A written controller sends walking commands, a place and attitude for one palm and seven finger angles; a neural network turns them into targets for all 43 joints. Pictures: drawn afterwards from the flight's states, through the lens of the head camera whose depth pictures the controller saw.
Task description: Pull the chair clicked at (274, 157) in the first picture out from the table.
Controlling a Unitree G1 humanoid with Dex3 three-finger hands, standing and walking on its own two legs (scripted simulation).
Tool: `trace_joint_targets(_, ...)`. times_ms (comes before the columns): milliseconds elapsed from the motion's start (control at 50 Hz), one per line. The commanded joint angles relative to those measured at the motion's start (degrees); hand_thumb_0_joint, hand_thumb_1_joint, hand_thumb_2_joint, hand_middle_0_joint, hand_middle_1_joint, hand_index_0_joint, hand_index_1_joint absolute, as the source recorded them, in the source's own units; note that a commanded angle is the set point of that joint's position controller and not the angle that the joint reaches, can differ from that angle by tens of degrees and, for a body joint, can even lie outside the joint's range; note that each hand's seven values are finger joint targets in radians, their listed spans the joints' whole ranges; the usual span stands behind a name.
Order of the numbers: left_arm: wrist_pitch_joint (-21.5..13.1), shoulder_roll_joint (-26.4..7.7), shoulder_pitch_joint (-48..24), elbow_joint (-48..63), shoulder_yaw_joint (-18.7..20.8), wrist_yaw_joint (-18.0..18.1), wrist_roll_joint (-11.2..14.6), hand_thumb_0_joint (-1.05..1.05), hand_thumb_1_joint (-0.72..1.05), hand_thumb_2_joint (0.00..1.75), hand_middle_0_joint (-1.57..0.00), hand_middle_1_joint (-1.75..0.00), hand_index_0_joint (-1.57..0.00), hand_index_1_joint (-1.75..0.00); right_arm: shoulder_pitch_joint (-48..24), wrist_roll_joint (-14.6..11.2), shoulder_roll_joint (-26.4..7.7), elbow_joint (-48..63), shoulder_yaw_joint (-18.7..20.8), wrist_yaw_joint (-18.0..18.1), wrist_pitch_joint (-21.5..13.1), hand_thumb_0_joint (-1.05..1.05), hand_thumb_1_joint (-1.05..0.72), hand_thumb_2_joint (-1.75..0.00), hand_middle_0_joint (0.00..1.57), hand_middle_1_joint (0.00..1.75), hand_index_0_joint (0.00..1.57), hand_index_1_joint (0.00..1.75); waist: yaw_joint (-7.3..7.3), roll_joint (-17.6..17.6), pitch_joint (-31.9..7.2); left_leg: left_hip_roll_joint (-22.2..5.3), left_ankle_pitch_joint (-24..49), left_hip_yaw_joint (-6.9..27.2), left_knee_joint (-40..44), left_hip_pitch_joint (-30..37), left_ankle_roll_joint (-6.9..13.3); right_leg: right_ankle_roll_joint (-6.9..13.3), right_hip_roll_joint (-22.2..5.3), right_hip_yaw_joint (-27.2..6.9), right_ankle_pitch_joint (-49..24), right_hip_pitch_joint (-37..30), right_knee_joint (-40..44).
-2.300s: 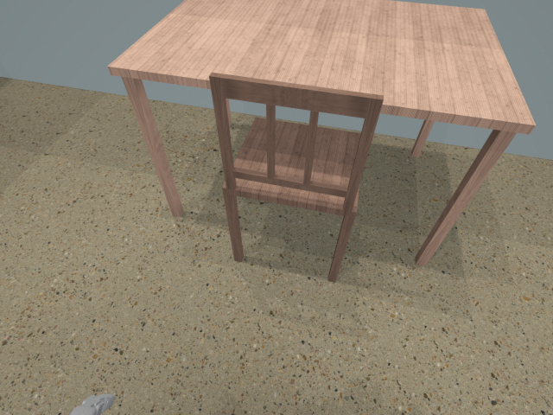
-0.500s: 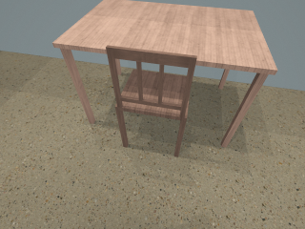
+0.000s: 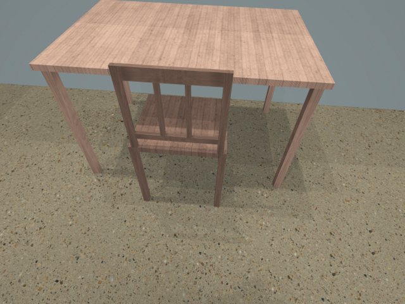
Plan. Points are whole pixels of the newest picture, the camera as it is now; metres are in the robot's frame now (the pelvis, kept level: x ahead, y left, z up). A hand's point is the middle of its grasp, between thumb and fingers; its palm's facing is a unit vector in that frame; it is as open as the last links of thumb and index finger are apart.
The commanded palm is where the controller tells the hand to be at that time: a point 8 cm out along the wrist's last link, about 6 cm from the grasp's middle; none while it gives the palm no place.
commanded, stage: take the last steps up to it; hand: left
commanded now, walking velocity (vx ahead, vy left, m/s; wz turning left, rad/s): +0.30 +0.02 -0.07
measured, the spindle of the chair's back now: (159, 110) +0.77 +0.20 -0.10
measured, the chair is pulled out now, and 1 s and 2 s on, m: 0.00 0.00 0.00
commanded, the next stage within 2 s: come to a stop and stand still in 0.76 s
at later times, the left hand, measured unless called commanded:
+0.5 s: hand out of the picture +0.10 +0.17 -0.17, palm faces +0.05 -0.99 -0.12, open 7.3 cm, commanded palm none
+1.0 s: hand (133, 215) +0.38 +0.22 -0.17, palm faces -0.05 -0.98 -0.20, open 7.3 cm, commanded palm none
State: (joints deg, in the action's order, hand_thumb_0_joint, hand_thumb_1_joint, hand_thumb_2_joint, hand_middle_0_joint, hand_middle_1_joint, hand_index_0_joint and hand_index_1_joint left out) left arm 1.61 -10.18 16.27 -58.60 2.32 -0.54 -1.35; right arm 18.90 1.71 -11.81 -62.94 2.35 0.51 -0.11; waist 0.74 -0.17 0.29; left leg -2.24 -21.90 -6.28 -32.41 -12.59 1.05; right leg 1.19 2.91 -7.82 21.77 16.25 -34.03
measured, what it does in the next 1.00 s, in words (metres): walks ahead: right foot, then left foot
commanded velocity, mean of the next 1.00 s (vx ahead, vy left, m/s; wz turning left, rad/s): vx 0.16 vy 0.01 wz -0.01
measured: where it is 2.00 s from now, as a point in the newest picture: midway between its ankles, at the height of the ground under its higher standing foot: outside the picture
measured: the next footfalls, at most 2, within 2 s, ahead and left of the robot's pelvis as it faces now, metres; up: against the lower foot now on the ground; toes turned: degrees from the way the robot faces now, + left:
right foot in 0.20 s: +0.12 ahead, -0.12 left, +0.00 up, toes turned -9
left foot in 0.58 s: +0.30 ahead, +0.15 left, +0.00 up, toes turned +3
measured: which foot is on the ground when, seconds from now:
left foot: down 0.00-0.22, up 0.24-0.56, down 0.58-1.00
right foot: down 0.00-0.00, up 0.02-0.18, down 0.20-0.58, up 0.60-0.98, down 1.00-1.00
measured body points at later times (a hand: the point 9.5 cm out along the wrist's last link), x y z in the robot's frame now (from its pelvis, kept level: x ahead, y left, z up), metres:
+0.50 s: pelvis +0.14 +0.01 +0.01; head +0.14 +0.03 +0.46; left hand +0.10 +0.22 -0.16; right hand +0.18 -0.23 -0.14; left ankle +0.22 +0.14 -0.70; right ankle +0.08 -0.12 -0.73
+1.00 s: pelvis +0.28 +0.04 +0.00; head +0.31 +0.04 +0.45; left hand +0.38 +0.27 -0.15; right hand +0.22 -0.15 -0.16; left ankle +0.25 +0.14 -0.73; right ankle +0.34 -0.07 -0.74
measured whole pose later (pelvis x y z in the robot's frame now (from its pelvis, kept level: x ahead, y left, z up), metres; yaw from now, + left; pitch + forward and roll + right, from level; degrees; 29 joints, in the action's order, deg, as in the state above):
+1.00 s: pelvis +0.28 +0.04 +0.00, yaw -3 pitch -1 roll +2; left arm -0.8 -9.4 8.8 -58.7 2.7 0.9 -1.5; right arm 20.6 1.1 -5.6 -64.9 1.0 1.9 -1.7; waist 2.0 -2.0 4.0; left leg 0.7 -18.2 -9.2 -27.4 -8.0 1.9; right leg -0.6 -3.7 3.7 7.5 18.7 -30.1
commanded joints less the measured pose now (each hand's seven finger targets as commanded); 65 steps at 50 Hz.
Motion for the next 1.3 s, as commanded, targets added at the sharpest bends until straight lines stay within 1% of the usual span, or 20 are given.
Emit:
trace_joint_targets(0, -2.62, -4.77, -6.98, 6.13, 1.62, 0.02, -0.17, 0.0, 0.9, 0.9, -0.2, -0.3, -0.2, -0.3, 9.03, 0.04, -9.98, 1.02, 2.48, 0.97, -2.89, 0.0, -0.9, -0.9, 0.2, 0.3, 0.2, 0.3, 4.1, 11.37, 7.03, -20.25, -13.89, 26.39, 23.93, 11.58, 10.86, 0.11, -2.1, 7.61, 5.09, 23.35, -16.39)
trace_joint_targets(60, -2.93, -3.25, -6.93, 5.58, 1.53, -0.69, -0.33, 0.0, 0.9, 0.9, -0.2, -0.3, -0.2, -0.3, 5.43, 0.23, -8.8, 1.41, 1.59, 0.88, -3.35, 0.0, -0.9, -0.9, 0.2, 0.3, 0.2, 0.3, 1.83, 7.43, 8.6, -17.57, -2.76, 16.66, 22.34, 5.87, 9.67, -0.48, -6.44, 9.5, 4.78, 16.54, -13.26)
trace_joint_targets(140, -3.6, -1.89, 2.59, 1.2, 1.49, -0.96, -0.01, 0.0, 0.9, 0.9, -0.2, -0.3, -0.2, -0.3, 5.13, -0.05, -7.35, -0.27, 0.69, 1.03, -3.35, 0.0, -0.9, -0.9, 0.2, 0.3, 0.2, 0.3, -2.69, 3.75, 4.75, -10.95, 11.38, 4.9, 9.28, -0.77, 5.52, -0.3, -2.71, 16.3, -6.8, -6.03, 3.83)
trace_joint_targets(160, -4.18, -4.23, 8.88, -0.99, 2.18, -0.52, -0.16, 0.0, 0.9, 0.9, -0.2, -0.3, -0.2, -0.3, 4.93, -0.69, -6.38, -0.26, 0.52, 0.84, -3.53, 0.0, -0.9, -0.9, 0.2, 0.3, 0.2, 0.3, -5.33, -0.33, 1.47, -7.89, 12.11, 1.23, -0.75, -5.44, 3.6, 1.1, -4.9, 12.7, -6.82, -15.78, 7.3)
trace_joint_targets(180, -5.17, -10.68, 15.34, -2.74, 3.56, 0.38, -0.39, 0.0, 0.9, 0.9, -0.2, -0.3, -0.2, -0.3, 3.63, -1.38, -3.11, 1.75, -0.17, 0.19, -3.78, 0.0, -0.9, -0.9, 0.2, 0.3, 0.2, 0.3, -7.77, -14.7, -1.26, -2.46, 0.82, -3.33, -16.29, -18.46, 0.7, 6.41, -18.96, -7.19, -0.35, -25.27, 15.52)
trace_joint_targets(200, -5.05, -13.58, 19.41, -3.68, 3.99, 1.02, 0.42, 0.0, 0.9, 0.9, -0.2, -0.3, -0.2, -0.3, -1.04, -0.87, -3.17, 4.43, 0.15, 0.09, -3.71, 0.0, -0.9, -0.9, 0.2, 0.3, 0.2, 0.3, -8.71, -14.68, 0.05, -0.5, -12.2, -0.48, -28.93, -24.78, 0.23, 10.82, -28.38, -22.75, 1.26, -22.91, 23.55)
trace_joint_targets(220, -4.8, -12.24, 16.42, -3.31, 3.72, 1.43, 0.58, 0.0, 0.9, 0.9, -0.2, -0.3, -0.2, -0.3, -2.43, -0.44, -3.68, 4.46, 0.63, 0.09, -3.36, 0.0, -0.9, -0.9, 0.2, 0.3, 0.2, 0.3, -7.07, -7.07, 2.82, -2.76, -9.0, 4.29, -34.0, -27.13, 0.55, 12.39, -28.01, -20.31, 4.0, -20.19, 23.79)
trace_joint_targets(340, -5.64, -5.88, 5.66, -0.94, 2.0, 1.93, -0.31, 0.0, 0.9, 0.9, -0.2, -0.3, -0.2, -0.3, -1.12, -0.18, 1.13, 3.24, 0.72, -1.2, -1.51, 0.0, -0.9, -0.9, 0.2, 0.3, 0.2, 0.3, -0.69, -6.11, 7.87, -6.0, 3.83, 3.04, -24.55, -18.39, -1.52, 8.71, -20.04, 0.45, -3.82, -0.97, 25.65)
trace_joint_targets(460, -5.45, -7.74, 7.14, -2.29, 2.77, 1.34, -0.48, 0.0, 0.9, 0.9, -0.2, -0.3, -0.2, -0.3, -4.33, -0.48, 1.2, 5.55, 0.99, -2.05, -2.8, 0.0, -0.9, -0.9, 0.2, 0.3, 0.2, 0.3, -1.04, -6.7, 6.44, -2.27, 7.87, -1.14, -6.61, -8.43, -1.18, 6.64, -17.58, 5.36, -1.91, -0.57, 21.75)
trace_joint_targets(520, -4.67, -5.71, 6.36, -2.16, 2.53, 0.93, -0.34, 0.0, 0.9, 0.9, -0.2, -0.3, -0.2, -0.3, 5.89, -0.19, -2.55, 2.64, 1.76, -1.0, -3.81, 0.0, -0.9, -0.9, 0.2, 0.3, 0.2, 0.3, 3.42, 0.37, 3.2, -0.78, 6.48, -0.97, 3.38, 8.66, -0.5, 3.9, -12.26, 9.93, -3.92, 4.75, 5.23)
trace_joint_targets(560, -4.58, -0.73, 5.16, 1.21, 1.73, 0.44, 0.11, 0.0, 0.9, 0.9, -0.2, -0.3, -0.2, -0.3, 16.18, 0.37, -12.04, 1.24, 3.66, 0.44, -3.84, 0.0, -0.9, -0.9, 0.2, 0.3, 0.2, 0.3, 5.79, 22.84, -1.28, -21.73, -0.86, 32.98, 21.24, 16.22, 8.38, -0.04, -2.12, 13.87, 12.62, 20.8, -28.43)
trace_joint_targets(600, -4.55, -1.88, 2.3, 1.18, 1.97, 0.53, -0.58, 0.0, 0.9, 0.9, -0.2, -0.3, -0.2, -0.3, 8.56, -0.07, -8.35, 3.29, 2.42, 1.03, -3.43, 0.0, -0.9, -0.9, 0.2, 0.3, 0.2, 0.3, 3.45, 9.89, 2.36, -20.77, -1.8, 29.16, 21.9, 7.59, 10.69, 0.94, -7.85, 8.48, 5.38, 22.27, -37.73)
trace_joint_targets(700, -2.77, -0.26, 6.18, -1.6, 1.59, -0.03, -0.33, 0.0, 0.9, 0.9, -0.2, -0.3, -0.2, -0.3, 0.64, -0.74, -3.05, 4.21, 0.29, 1.71, -5.14, 0.0, -0.9, -0.9, 0.2, 0.3, 0.2, 0.3, -1.83, 5.7, 0.4, -13.19, 26.44, 8.78, 19.75, 3.12, 8.46, -1.66, -9.38, 9.07, -5.85, 14.45, -29.78)
trace_joint_targets(840, -2.11, -0.26, -3.12, 1.99, 0.92, 0.29, -0.28, 0.0, 0.9, 0.9, -0.2, -0.3, -0.2, -0.3, 4.05, -0.2, -3.59, 1.79, 0.73, 1.52, -3.79, 0.0, -0.9, -0.9, 0.2, 0.3, 0.2, 0.3, 0.79, 4.51, 2.94, -13.65, 24.54, 8.16, 19.29, 4.48, 10.45, -1.79, -7.75, 11.67, -4.99, 10.04, -9.63)
trace_joint_targets(920, -2.43, -0.17, -0.68, 0.29, 0.35, 1.48, 0.08, 0.0, 0.9, 0.9, -0.2, -0.3, -0.2, -0.3, 2.23, -0.38, -2.3, 0.83, -0.06, 2.15, -2.78, 0.0, -0.9, -0.9, 0.2, 0.3, 0.2, 0.3, -1.35, 2.82, 0.22, -11.16, 38.13, 5.53, 9.95, 2.89, 5.87, -1.96, -5.63, 12.13, -15.12, -3.57, 5.04)
trace_joint_targets(960, -3.3, -4.69, 3.05, -1.34, 0.93, 2.37, 0.03, 0.0, 0.9, 0.9, -0.2, -0.3, -0.2, -0.3, 3.33, -1.23, -0.14, 0.43, -0.23, 2.05, -2.59, 0.0, -0.9, -0.9, 0.2, 0.3, 0.2, 0.3, -2.1, -3.78, -4.46, -6.05, 24.1, 3.63, 3.52, -1.62, 0.51, -0.63, -11.77, 4.09, -40.75, -15.11, 9.38)
trace_joint_targets(1000, -3.2, -8.12, 0.73, -1.12, 0.74, 2.55, 0.49, 0.0, 0.9, 0.9, -0.2, -0.3, -0.2, -0.3, 5.82, -1.99, 1.58, 0.28, 0.1, 1.93, -1.33, 0.0, -0.9, -0.9, 0.2, 0.3, 0.2, 0.3, 0.55, -4.4, -2.68, -1.78, 4.24, 3.44, 4.74, -4.01, -1.94, 5.68, -21.85, 0.54, -58.93, -13.07, 6.43)
trace_joint_targets(1060, -2.5, -6.8, -2.83, -0.07, 0.97, 3.27, 0.82, 0.0, 0.9, 0.9, -0.2, -0.3, -0.2, -0.3, 5.94, -1.59, 1.46, -0.93, 0.57, 2.14, 0.5, 0.0, -0.9, -0.9, 0.2, 0.3, 0.2, 0.3, 0.73, -9.75, -3.95, -2.26, 7.63, 2.49, 1.67, 0.55, -2.49, 6.17, -18.85, 1.55, -53.88, -9.01, 7.65)
trace_joint_targets(1200, -1.4, -8.41, -4.15, 1.52, 3.15, 4.19, -0.26, 0.0, 0.9, 0.9, -0.2, -0.3, -0.2, -0.3, 2.1, -1.12, 1.23, 2.4, 1.69, 2.26, 1.82, 0.0, -0.9, -0.9, 0.2, 0.3, 0.2, 0.3, -1.32, -6.34, -5.34, -0.19, -8.07, 4.08, -10.35, -5.91, -3.22, 11.98, -23.22, -3.48, -53.73, -10.78, 10.23)
trace_joint_targets(1280, -0.56, -6.79, -8.35, 3.06, 3.22, 3.76, 0.03, 0.0, 0.9, 0.9, -0.2, -0.3, -0.2, -0.3, 7.0, -1.01, 1.86, 1.81, 1.56, 1.92, 1.02, 0.0, -0.9, -0.9, 0.2, 0.3, 0.2, 0.3, 1.87, -5.88, -6.17, -0.65, 8.37, 3.59, 6.9, 6.36, -2.51, 5.38, -16.99, 1.83, -27.46, -0.84, 7.83)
